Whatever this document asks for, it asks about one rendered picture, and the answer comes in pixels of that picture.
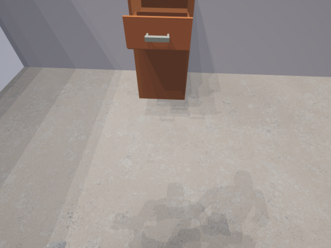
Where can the drawer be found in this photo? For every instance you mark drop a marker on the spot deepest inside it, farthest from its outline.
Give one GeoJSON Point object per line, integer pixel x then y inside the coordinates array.
{"type": "Point", "coordinates": [177, 24]}

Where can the handle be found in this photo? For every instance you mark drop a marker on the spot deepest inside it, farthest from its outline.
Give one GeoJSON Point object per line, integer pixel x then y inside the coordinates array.
{"type": "Point", "coordinates": [156, 38]}

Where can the cabinet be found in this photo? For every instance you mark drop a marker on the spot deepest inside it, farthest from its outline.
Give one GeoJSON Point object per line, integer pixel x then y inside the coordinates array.
{"type": "Point", "coordinates": [161, 74]}

